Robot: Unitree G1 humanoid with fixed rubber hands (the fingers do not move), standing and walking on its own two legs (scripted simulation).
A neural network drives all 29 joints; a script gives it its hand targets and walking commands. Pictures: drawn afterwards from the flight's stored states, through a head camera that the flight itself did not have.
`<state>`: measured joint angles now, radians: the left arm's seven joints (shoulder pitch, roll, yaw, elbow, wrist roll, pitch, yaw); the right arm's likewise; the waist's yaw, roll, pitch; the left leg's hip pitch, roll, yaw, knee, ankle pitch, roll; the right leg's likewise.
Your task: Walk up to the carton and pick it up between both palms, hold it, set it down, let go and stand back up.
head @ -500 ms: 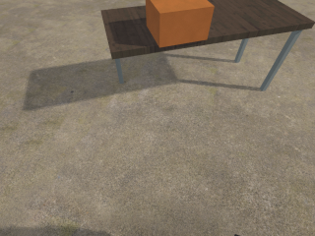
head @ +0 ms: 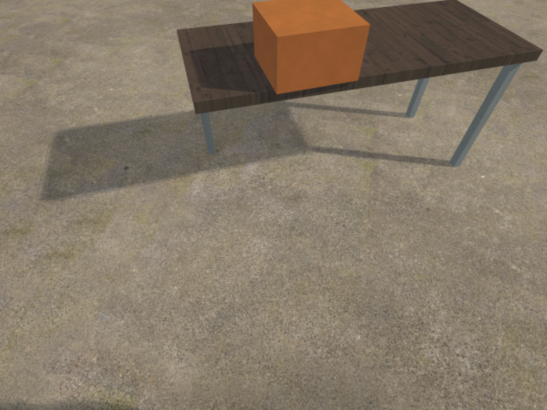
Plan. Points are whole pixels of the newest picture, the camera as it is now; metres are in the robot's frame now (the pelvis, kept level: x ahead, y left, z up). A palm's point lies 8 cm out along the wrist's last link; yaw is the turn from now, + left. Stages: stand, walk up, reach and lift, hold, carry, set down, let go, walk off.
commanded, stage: stand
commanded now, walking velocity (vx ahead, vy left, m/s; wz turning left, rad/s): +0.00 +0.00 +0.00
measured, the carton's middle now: (306, 42) +1.20 -0.13 -0.03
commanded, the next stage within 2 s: walk up in 1.10 s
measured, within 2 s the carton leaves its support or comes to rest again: neither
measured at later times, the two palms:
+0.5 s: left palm out of the picture -0.03 +0.19 -0.15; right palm out of the picture -0.03 -0.19 -0.15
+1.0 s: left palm out of the picture -0.03 +0.19 -0.15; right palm out of the picture -0.03 -0.19 -0.15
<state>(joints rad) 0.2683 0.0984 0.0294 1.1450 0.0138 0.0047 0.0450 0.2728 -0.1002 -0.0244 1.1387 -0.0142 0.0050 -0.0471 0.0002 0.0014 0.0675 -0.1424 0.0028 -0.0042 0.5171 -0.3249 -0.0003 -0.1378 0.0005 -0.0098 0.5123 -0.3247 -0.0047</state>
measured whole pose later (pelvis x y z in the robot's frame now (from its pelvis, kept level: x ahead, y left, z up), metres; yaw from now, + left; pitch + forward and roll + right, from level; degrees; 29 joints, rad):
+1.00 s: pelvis +0.01 +0.00 +0.00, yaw +0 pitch -3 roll +0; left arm 0.29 0.07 0.01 1.20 0.01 -0.01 0.05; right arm 0.29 -0.07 -0.01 1.20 -0.01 0.00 -0.05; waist 0.00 0.00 0.07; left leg -0.11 0.01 0.00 0.46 -0.30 0.00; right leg -0.10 0.00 -0.01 0.45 -0.30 -0.01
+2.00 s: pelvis +0.25 +0.02 -0.05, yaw -1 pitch -2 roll -1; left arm 0.19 0.10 0.03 0.68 0.06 -0.06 -0.01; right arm 0.49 -0.13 -0.05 0.82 -0.02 -0.05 -0.01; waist -0.04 0.05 0.13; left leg -0.02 0.00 0.08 0.90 -0.62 0.06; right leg -0.55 0.00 -0.16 0.79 -0.18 -0.12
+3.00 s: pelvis +0.61 -0.03 -0.04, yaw -5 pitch -2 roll -1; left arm 0.30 0.08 0.03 0.60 0.03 -0.06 0.01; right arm 0.28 -0.24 -0.05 0.72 -0.04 0.01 0.01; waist 0.00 0.08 0.08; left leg -0.50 0.08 0.01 1.39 -0.47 -0.01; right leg -0.44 0.00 -0.10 0.83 -0.35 -0.06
